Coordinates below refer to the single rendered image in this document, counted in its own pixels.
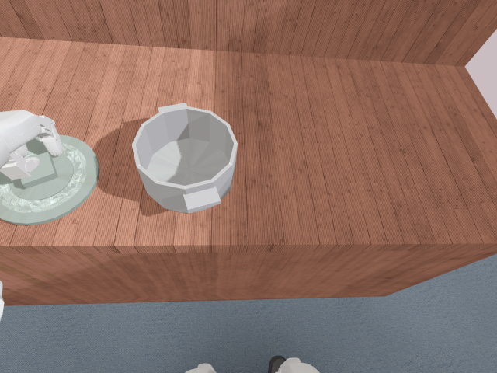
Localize right robot shin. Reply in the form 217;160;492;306
280;357;301;368

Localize knob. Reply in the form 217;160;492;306
21;152;58;188

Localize table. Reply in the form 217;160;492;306
0;0;497;306

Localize left robot hand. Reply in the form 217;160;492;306
0;110;63;180

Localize lid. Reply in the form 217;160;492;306
0;134;100;225

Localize pot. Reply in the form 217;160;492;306
132;103;238;213

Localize robot right foot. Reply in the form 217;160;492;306
268;356;286;373

